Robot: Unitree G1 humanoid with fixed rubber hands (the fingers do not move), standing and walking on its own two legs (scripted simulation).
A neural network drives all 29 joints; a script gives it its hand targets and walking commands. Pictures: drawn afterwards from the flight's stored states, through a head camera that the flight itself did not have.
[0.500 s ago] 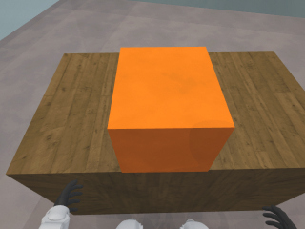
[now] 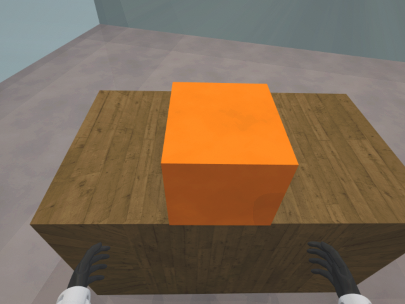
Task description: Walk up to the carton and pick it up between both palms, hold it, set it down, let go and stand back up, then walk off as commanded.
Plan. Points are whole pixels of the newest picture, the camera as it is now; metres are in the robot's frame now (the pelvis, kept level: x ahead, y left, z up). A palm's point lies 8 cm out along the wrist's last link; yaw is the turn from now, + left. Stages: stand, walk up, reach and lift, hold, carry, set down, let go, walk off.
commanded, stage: reach and lift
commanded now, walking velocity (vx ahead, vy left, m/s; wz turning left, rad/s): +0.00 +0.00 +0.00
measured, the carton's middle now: (220, 151) +0.51 -0.01 +0.01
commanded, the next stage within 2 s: none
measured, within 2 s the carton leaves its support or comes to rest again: neither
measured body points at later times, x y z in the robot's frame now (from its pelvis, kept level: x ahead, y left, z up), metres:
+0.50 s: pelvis -0.01 -0.01 +0.01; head -0.02 +0.03 +0.46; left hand +0.23 +0.26 -0.01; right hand +0.25 -0.20 +0.04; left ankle +0.08 +0.10 -0.71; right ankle +0.04 -0.13 -0.71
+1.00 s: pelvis +0.05 +0.00 +0.02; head +0.07 +0.05 +0.46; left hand +0.33 +0.25 +0.00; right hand +0.31 -0.20 +0.04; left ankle +0.08 +0.10 -0.71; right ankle +0.03 -0.12 -0.71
